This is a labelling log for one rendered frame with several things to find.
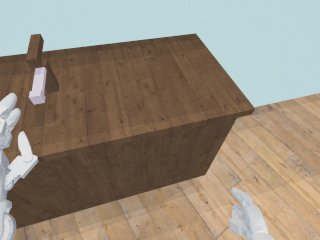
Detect robot left forearm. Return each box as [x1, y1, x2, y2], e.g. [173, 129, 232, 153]
[0, 199, 17, 240]

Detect counter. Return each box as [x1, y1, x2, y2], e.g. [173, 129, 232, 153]
[0, 33, 255, 229]

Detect right robot hand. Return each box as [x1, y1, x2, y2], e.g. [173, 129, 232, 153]
[229, 187, 269, 240]

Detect tap lever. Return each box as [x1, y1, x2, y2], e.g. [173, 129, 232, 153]
[29, 67, 47, 105]

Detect left robot hand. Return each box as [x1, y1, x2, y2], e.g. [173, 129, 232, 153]
[0, 93, 38, 200]

